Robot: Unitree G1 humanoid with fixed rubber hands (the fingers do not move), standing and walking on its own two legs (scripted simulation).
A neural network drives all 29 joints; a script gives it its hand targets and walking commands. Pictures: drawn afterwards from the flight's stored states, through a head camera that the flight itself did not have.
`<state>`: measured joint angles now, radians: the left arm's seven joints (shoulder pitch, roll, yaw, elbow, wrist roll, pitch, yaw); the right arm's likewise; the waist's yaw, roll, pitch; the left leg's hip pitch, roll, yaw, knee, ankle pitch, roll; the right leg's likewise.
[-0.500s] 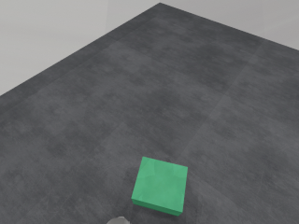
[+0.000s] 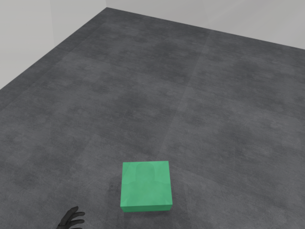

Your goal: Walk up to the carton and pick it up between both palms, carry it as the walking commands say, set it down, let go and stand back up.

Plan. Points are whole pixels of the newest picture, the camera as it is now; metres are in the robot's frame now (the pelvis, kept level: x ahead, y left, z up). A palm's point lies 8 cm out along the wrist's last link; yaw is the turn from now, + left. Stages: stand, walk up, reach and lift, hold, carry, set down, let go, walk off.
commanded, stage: walk up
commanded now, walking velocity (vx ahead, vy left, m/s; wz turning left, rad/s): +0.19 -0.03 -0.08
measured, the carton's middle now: (146, 186) +0.42 +0.00 -0.68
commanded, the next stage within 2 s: stand in 1.30 s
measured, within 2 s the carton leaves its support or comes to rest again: neither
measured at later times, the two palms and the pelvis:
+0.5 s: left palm out of the picture +0.03 +0.18 -0.15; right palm out of the picture +0.10 -0.24 -0.13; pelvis +0.04 -0.03 +0.01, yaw +0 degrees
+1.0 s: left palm out of the picture +0.04 +0.18 -0.14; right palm out of the picture +0.03 -0.25 -0.14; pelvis +0.04 -0.04 +0.01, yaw +1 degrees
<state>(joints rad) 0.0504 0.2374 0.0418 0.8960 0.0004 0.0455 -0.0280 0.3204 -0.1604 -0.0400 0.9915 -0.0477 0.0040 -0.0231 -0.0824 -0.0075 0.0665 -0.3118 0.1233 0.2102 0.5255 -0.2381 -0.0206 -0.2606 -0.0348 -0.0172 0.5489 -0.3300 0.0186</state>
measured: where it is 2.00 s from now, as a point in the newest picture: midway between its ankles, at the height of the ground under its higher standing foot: outside the picture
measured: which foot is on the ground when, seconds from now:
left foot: down 0.00-0.02, up 0.04-0.24, down 0.26-1.00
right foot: down 0.00-1.00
